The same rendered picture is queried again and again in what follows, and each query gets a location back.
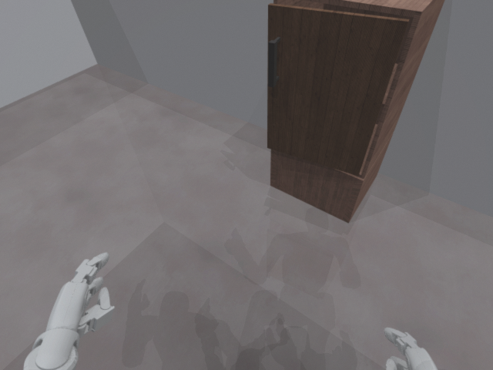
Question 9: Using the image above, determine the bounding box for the cupboard door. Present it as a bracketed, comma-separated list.
[267, 3, 409, 176]

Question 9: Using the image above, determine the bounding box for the handle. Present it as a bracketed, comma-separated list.
[268, 37, 280, 87]

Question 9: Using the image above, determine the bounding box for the robot left forearm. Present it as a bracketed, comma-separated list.
[23, 328, 79, 370]

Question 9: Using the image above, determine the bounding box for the left robot hand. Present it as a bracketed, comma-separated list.
[46, 253, 115, 338]

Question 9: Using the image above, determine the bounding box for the right robot hand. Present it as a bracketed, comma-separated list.
[384, 328, 438, 370]

